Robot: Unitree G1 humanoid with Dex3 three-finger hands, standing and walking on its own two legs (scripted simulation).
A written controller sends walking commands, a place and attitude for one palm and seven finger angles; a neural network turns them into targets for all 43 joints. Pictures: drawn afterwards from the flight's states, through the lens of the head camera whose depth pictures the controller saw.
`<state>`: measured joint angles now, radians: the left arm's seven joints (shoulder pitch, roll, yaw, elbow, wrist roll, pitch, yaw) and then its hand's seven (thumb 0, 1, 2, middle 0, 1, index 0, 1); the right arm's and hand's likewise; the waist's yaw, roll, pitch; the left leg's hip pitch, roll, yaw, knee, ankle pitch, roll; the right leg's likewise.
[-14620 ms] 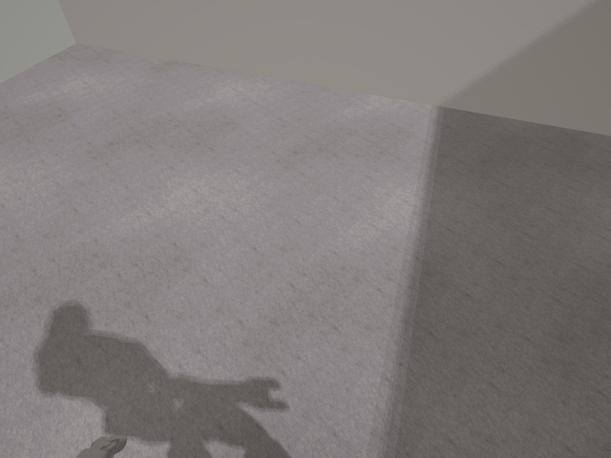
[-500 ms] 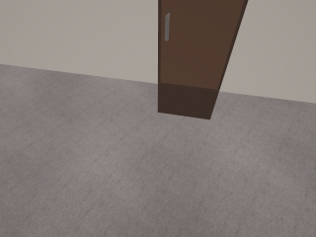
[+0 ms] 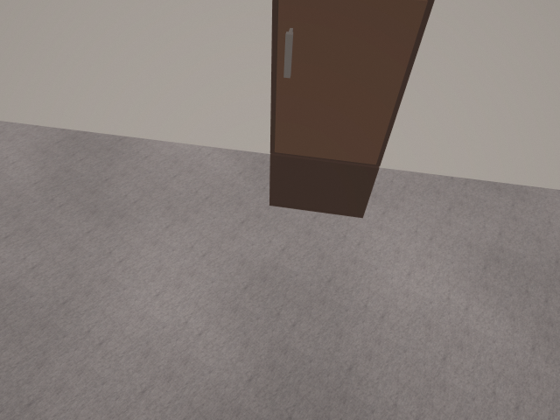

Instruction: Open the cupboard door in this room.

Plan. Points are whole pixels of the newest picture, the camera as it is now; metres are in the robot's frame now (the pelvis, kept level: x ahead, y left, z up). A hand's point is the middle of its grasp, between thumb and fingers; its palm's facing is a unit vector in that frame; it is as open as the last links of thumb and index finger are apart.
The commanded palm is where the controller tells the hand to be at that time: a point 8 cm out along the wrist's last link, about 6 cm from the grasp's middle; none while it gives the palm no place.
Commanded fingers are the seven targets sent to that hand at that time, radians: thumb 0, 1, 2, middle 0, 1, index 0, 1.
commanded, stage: walk to a spot facing it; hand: left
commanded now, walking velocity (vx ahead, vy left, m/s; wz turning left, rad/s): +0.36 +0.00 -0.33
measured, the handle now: (289, 53) +1.14 +0.05 +0.02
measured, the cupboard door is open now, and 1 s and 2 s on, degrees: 0 0 0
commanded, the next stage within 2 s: turn to face it in 0.40 s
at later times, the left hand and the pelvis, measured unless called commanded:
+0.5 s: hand (235, 313) +0.35 +0.12 -0.19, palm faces -0.22 -0.96 -0.19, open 7.3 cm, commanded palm none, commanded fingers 0.00 0.90 0.90 -0.20 -0.30 -0.20 -0.30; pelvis +0.20 -0.04 -0.03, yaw -13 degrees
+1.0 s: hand (232, 299) +0.38 +0.13 -0.18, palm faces -0.09 -0.98 -0.18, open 7.3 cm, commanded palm none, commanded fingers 0.00 0.90 0.90 -0.20 -0.30 -0.20 -0.30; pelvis +0.35 -0.04 +0.00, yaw -10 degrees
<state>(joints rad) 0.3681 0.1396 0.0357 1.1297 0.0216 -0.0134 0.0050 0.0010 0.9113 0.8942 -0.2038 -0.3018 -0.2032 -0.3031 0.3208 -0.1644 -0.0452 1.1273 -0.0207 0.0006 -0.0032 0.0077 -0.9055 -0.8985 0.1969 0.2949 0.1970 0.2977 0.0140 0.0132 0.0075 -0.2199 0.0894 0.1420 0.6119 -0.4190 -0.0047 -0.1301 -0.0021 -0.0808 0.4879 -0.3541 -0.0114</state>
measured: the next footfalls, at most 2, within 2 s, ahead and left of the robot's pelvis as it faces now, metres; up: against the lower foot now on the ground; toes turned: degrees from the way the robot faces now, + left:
right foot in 0.46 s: +0.32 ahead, -0.11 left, +0.00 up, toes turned -20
left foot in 0.94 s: +0.42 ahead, +0.08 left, +0.00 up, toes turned -5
